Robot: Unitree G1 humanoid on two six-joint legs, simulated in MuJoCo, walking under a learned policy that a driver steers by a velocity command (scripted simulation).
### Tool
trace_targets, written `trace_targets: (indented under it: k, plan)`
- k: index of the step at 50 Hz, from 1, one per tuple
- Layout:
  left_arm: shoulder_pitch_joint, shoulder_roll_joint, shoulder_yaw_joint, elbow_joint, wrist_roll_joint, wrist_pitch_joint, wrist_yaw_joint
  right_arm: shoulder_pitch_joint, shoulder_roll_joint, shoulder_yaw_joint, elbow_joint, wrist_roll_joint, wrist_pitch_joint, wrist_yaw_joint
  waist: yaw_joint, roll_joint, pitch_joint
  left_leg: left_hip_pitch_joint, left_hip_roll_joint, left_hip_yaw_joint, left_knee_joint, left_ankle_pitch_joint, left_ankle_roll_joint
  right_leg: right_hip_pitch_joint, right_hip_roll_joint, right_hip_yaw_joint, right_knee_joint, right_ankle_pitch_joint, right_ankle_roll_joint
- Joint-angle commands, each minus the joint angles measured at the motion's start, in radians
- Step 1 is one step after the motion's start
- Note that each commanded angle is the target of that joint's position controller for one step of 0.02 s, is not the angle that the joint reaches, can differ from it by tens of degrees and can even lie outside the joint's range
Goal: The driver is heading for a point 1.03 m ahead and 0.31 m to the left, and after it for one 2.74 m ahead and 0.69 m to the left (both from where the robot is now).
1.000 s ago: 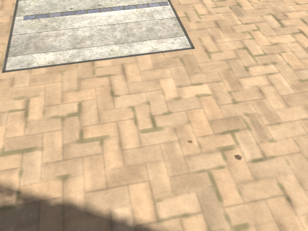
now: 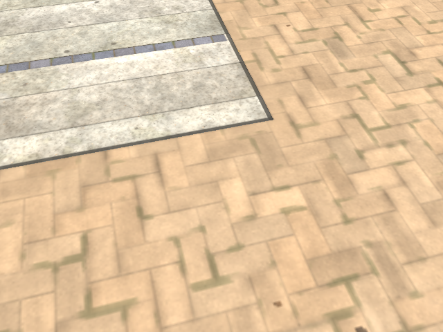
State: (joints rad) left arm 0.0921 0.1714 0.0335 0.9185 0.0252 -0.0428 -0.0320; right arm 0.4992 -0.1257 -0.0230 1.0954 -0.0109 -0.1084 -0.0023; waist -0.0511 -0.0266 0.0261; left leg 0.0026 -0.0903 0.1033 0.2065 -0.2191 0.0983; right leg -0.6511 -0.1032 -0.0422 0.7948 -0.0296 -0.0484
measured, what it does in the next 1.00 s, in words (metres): walks ahead, turning left: right foot, then left foot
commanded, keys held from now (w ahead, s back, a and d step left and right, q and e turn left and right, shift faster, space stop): w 0.02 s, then w+q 0.94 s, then w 0.04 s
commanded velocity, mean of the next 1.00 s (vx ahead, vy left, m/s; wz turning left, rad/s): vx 0.50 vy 0.00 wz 0.44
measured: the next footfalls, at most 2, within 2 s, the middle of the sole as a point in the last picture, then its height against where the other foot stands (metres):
right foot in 0.20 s outside the picture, level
left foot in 0.74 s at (175, 329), level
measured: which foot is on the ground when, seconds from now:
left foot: down 0.00-0.20, up 0.22-0.72, down 0.74-1.00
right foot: up 0.00-0.18, down 0.20-0.76, up 0.78-1.00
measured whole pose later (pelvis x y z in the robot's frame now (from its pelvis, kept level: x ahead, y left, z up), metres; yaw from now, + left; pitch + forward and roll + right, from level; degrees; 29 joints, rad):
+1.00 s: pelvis +0.50 +0.09 +0.00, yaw +30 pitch +1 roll +0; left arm 0.13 0.24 0.06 0.82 0.04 -0.04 -0.01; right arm 0.34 -0.24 -0.08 0.92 0.00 -0.06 0.01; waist -0.03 -0.03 0.06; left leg -0.15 -0.15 0.00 0.32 -0.18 0.15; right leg -0.63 -0.14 0.02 1.04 -0.22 0.03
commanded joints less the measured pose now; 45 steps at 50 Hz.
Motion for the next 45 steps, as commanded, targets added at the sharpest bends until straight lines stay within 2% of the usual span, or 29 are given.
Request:
trace_targets:
  k: [1, 4, 6, 7, 8, 9, 10, 11, 12, 13, 14, 16, 17, 20, 22, 25, 27, 31, 32, 34, 36, 37, 38, 39, 40, 41, 42, 44, 45]
  plan:
    - [-0.113, 0.033, 0.003, -0.07, -0.007, -0.01, -0.003, 0.088, -0.117, -0.015, -0.018, 0.0, -0.011, -0.005, -0.006, 0.09, 0.104, -0.026, 0.272, -0.148, -0.083, 0.353, 0.097, -0.018, 0.035, -0.044, -0.11, 0.054, 0.002]
    - [-0.182, 0.043, 0.008, -0.1, -0.006, -0.02, -0.002, 0.118, -0.124, -0.016, -0.007, -0.009, -0.007, -0.012, -0.021, 0.093, 0.112, 0.069, 0.297, -0.182, -0.022, 0.464, 0.114, -0.026, 0.053, -0.04, -0.172, 0.007, -0.011]
    - [-0.171, 0.055, 0.013, -0.107, -0.009, -0.031, 0.001, 0.091, -0.147, -0.022, -0.011, -0.016, -0.004, -0.018, 0.001, 0.097, 0.101, 0.107, 0.308, -0.194, 0.04, 0.582, 0.112, 0.025, 0.074, -0.037, -0.218, -0.061, -0.028]
    - [-0.12, 0.064, 0.018, -0.095, -0.01, -0.038, 0.006, 0.062, -0.159, -0.025, -0.018, -0.016, -0.004, -0.019, 0.03, 0.103, 0.077, 0.096, 0.301, -0.186, 0.097, 0.694, 0.098, 0.117, 0.099, -0.044, -0.249, -0.097, -0.04]
    - [-0.023, 0.08, 0.028, -0.066, -0.01, -0.046, 0.013, 0.042, -0.173, -0.029, -0.022, -0.014, -0.003, -0.018, 0.07, 0.108, 0.029, 0.079, 0.286, -0.181, 0.199, 0.803, 0.083, 0.251, 0.131, -0.054, -0.28, -0.116, -0.053]
    - [0.147, 0.105, 0.044, -0.011, -0.004, -0.056, 0.023, 0.017, -0.177, -0.03, -0.027, -0.008, -0.001, -0.015, 0.143, 0.081, -0.06, 0.016, 0.245, -0.152, 0.378, 0.784, 0.063, 0.467, 0.14, -0.057, -0.341, -0.064, -0.073]
    - [0.319, 0.176, 0.067, 0.021, 0.024, -0.066, 0.036, 0.003, -0.149, -0.023, -0.053, 0.005, -0.004, -0.01, 0.203, 0.032, -0.18, -0.181, 0.198, -0.132, 0.631, 0.509, 0.047, 0.736, -0.028, 0.111, -0.349, -0.14, -0.112]
    - [0.392, 0.278, 0.091, 0.02, 0.049, -0.064, 0.035, 0.12, -0.023, 0.0, -0.075, 0.051, 0.003, -0.008, 0.158, -0.18, -0.333, -0.531, 0.042, -0.049, 1.005, -0.176, 0.002, 1.025, -0.346, 0.556, -0.408, -0.217, -0.223]
    - [0.33, 0.229, 0.086, 0.007, 0.016, -0.045, 0.028, 0.091, -0.134, -0.03, -0.069, 0.03, 0.01, -0.014, 0.147, -0.097, -0.333, -0.604, 0.059, -0.148, 1.127, -0.247, 0.018, 0.944, -0.345, 0.685, -0.501, -0.28, -0.237]
    - [0.218, 0.16, 0.065, -0.011, 0.008, -0.046, 0.026, -0.004, -0.143, -0.038, -0.097, 0.018, 0.015, -0.013, 0.104, -0.038, -0.177, -0.636, 0.112, -0.16, 1.125, -0.156, 0.02, 0.796, -0.309, 0.524, -0.529, -0.306, -0.201]
    - [0.16, 0.108, 0.052, -0.016, 0.004, -0.054, 0.023, -0.068, -0.121, -0.037, -0.114, 0.009, 0.016, -0.008, 0.091, 0.005, -0.086, -0.621, 0.147, -0.158, 1.081, -0.092, 0.018, 0.663, -0.267, 0.397, -0.569, -0.231, -0.171]
    - [0.167, 0.053, 0.036, 0.011, 0.001, -0.064, 0.035, -0.081, -0.095, -0.044, -0.121, -0.017, 0.04, 0.007, 0.045, -0.026, -0.019, -0.565, 0.182, -0.154, 1.018, -0.059, 0.009, 0.527, -0.192, 0.221, -0.603, -0.11, -0.115]
    - [0.191, 0.045, 0.033, 0.024, -0.001, -0.07, 0.039, -0.072, -0.077, -0.045, -0.123, -0.021, 0.054, 0.014, 0.032, -0.034, -0.017, -0.55, 0.183, -0.148, 1.009, -0.05, 0.006, 0.508, -0.183, 0.172, -0.609, -0.058, -0.106]
    - [0.246, 0.073, 0.037, 0.043, -0.01, -0.087, 0.043, -0.141, -0.06, -0.045, -0.162, -0.025, 0.08, 0.027, 0.016, -0.036, 0.006, -0.617, 0.194, -0.127, 0.979, 0.017, -0.002, 0.504, -0.174, 0.065, -0.631, 0.05, -0.1]
    - [0.275, 0.081, 0.037, 0.049, -0.006, -0.09, 0.043, -0.219, -0.068, -0.043, -0.195, -0.024, 0.088, 0.035, 0.022, -0.037, 0.028, -0.678, 0.203, -0.115, 0.929, 0.091, -0.008, 0.512, -0.165, 0.006, -0.643, 0.076, -0.097]
    - [0.308, 0.083, 0.032, 0.056, -0.004, -0.091, 0.044, -0.343, -0.074, -0.036, -0.243, -0.02, 0.087, 0.048, 0.039, -0.036, 0.064, -0.695, 0.196, -0.083, 0.749, 0.195, -0.017, 0.523, -0.141, -0.077, -0.648, 0.118, -0.092]
    - [0.331, 0.101, 0.033, 0.059, -0.005, -0.09, 0.048, -0.421, -0.07, -0.028, -0.271, -0.018, 0.084, 0.055, 0.057, -0.041, 0.076, -0.659, 0.184, -0.044, 0.617, 0.238, -0.014, 0.542, -0.144, -0.119, -0.646, 0.151, -0.088]
    - [0.396, 0.135, 0.041, 0.079, -0.002, -0.077, 0.058, -0.525, -0.09, -0.028, -0.317, -0.024, 0.082, 0.064, 0.085, -0.041, 0.094, -0.64, 0.162, 0.017, 0.485, 0.169, 0.017, 0.672, -0.182, -0.169, -0.614, 0.228, -0.089]
    - [0.402, 0.14, 0.043, 0.083, -0.002, -0.07, 0.061, -0.533, -0.096, -0.03, -0.323, -0.026, 0.082, 0.065, 0.083, -0.043, 0.094, -0.627, 0.149, 0.031, 0.463, 0.13, 0.03, 0.704, -0.188, -0.185, -0.587, 0.292, -0.086]
    - [0.394, 0.164, 0.05, 0.084, 0.001, -0.058, 0.066, -0.498, -0.111, -0.039, -0.321, -0.03, 0.083, 0.059, 0.06, -0.063, 0.063, -0.543, 0.093, 0.068, 0.435, 0.035, 0.064, 0.749, -0.19, -0.223, -0.473, 0.568, -0.075]
    - [0.378, 0.198, 0.06, 0.077, 0.001, -0.039, 0.065, -0.345, -0.143, -0.058, -0.279, -0.031, 0.078, 0.051, -0.002, -0.075, -0.032, -0.372, 0.015, 0.09, 0.39, -0.04, 0.105, 0.758, -0.185, -0.244, -0.213, 0.734, -0.067]
    - [0.363, 0.205, 0.061, 0.063, -0.002, -0.031, 0.06, -0.199, -0.175, -0.077, -0.232, -0.038, 0.069, 0.041, -0.067, -0.034, -0.116, -0.166, -0.009, 0.063, 0.308, -0.011, 0.135, 0.662, -0.167, -0.26, 0.017, 0.622, -0.042]
    - [0.359, 0.167, 0.051, 0.026, -0.003, -0.03, 0.056, -0.084, -0.27, -0.107, -0.212, -0.049, 0.062, 0.027, -0.107, 0.073, -0.219, 0.079, 0.197, -0.219, 0.27, -0.124, 0.19, 0.419, -0.134, -0.252, 0.323, 0.203, -0.008]
    - [0.34, 0.099, 0.044, -0.061, -0.02, -0.04, 0.033, -0.126, -0.364, -0.125, -0.24, -0.026, 0.072, 0.022, -0.038, 0.291, -0.273, 0.309, 0.434, -0.797, 0.102, -0.144, 0.341, -0.012, 0.109, -0.135, 0.671, -0.515, 0.055]
    - [0.2, 0.172, 0.053, -0.092, -0.013, -0.054, 0.027, -0.107, -0.346, -0.12, -0.239, -0.014, 0.087, 0.015, -0.073, 0.102, -0.206, 0.266, 0.424, -0.749, 0.044, -0.071, 0.31, -0.136, 0.065, 0.03, 0.666, -0.438, 0.045]
    - [0.162, 0.152, 0.046, -0.108, -0.026, -0.067, 0.024, -0.158, -0.305, -0.107, -0.234, -0.008, 0.086, 0.007, -0.037, 0.066, -0.104, 0.157, 0.405, -0.61, 0.047, 0.035, 0.279, -0.142, 0.021, 0.042, 0.603, -0.333, 0.036]
    - [0.192, 0.143, 0.045, -0.087, -0.023, -0.072, 0.028, -0.205, -0.255, -0.096, -0.237, -0.004, 0.078, 0.007, 0.015, -0.007, -0.041, 0.026, 0.358, -0.516, 0.037, 0.188, 0.236, -0.069, -0.012, 0.049, 0.498, -0.282, 0.035]
    - [0.226, 0.128, 0.043, -0.078, 0.016, -0.035, 0.029, -0.257, -0.212, -0.079, -0.249, 0.009, 0.057, 0.001, 0.074, 0.001, -0.037, -0.097, 0.273, -0.396, 0.023, 0.315, 0.194, 0.054, -0.036, 0.063, 0.397, -0.272, 0.053]
    - [0.228, 0.124, 0.044, -0.081, 0.024, -0.017, 0.025, -0.245, -0.209, -0.075, -0.249, 0.014, 0.045, 0.002, 0.082, 0.008, -0.043, -0.114, 0.253, -0.379, 0.018, 0.357, 0.194, 0.074, -0.032, 0.06, 0.374, -0.272, 0.063]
